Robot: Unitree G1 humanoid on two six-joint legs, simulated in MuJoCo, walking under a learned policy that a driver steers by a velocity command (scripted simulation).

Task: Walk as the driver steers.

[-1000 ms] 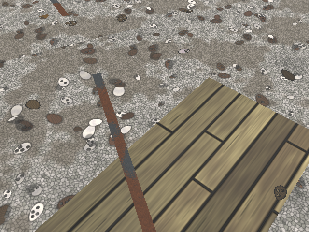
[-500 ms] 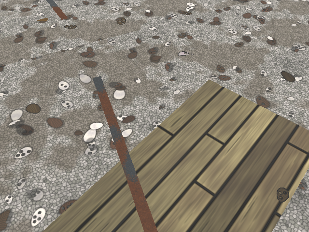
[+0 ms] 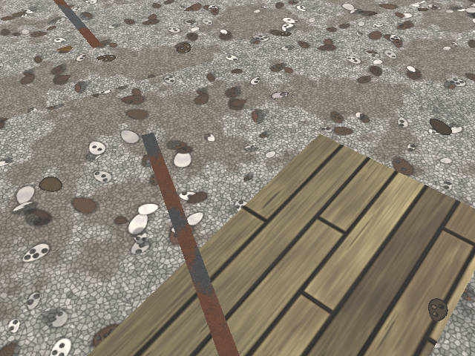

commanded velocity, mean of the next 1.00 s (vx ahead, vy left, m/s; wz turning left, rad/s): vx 0.44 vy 0.00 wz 0.31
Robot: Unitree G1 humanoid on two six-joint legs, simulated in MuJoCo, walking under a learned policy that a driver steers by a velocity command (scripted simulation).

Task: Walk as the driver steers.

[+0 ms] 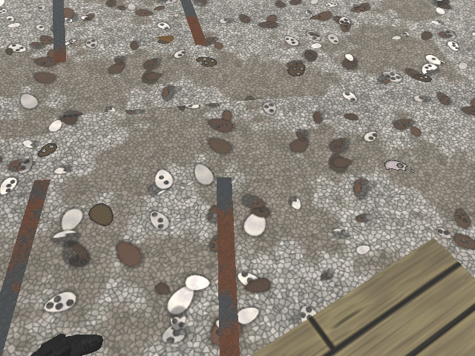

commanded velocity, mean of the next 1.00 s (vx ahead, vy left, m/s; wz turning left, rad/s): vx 0.50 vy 0.00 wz -0.03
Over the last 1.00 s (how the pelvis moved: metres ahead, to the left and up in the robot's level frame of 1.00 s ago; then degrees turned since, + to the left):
0.48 0.02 0.00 22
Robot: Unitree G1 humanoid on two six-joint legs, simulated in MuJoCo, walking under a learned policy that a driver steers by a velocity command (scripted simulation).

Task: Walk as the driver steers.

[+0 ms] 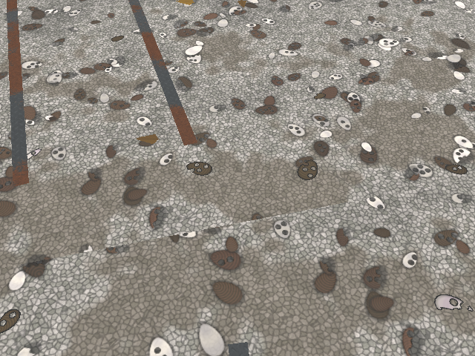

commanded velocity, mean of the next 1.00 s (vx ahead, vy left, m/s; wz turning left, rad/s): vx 0.29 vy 0.00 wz -0.07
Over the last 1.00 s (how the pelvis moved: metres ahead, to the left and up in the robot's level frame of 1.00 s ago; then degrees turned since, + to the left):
0.55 0.03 0.00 -5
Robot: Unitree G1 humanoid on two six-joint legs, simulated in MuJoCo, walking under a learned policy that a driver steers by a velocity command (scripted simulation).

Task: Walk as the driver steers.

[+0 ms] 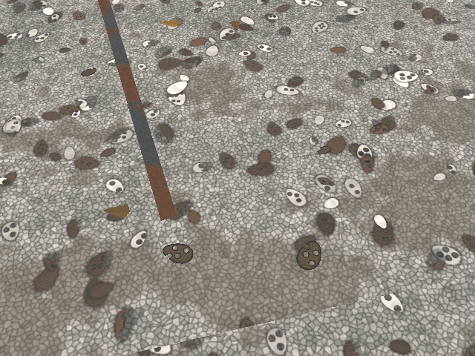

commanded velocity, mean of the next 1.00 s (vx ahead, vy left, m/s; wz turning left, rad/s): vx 0.01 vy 0.00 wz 0.30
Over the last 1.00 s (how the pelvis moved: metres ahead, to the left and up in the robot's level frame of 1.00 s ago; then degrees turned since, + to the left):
0.42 -0.08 -0.01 -1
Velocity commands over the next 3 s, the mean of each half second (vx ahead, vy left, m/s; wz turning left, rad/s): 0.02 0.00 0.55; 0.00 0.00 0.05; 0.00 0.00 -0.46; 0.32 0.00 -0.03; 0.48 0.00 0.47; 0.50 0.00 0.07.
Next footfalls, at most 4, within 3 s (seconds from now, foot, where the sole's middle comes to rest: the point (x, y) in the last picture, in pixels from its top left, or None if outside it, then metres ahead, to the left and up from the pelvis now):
0.06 right None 0.08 -0.14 -0.77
0.48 left None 0.01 0.12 -0.77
0.84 right None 0.09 -0.11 -0.77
1.32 right None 0.06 -0.14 -0.77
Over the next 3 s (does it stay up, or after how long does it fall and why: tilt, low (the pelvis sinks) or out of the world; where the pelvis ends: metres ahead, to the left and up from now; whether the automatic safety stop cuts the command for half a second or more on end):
stays up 0.63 0.13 0.01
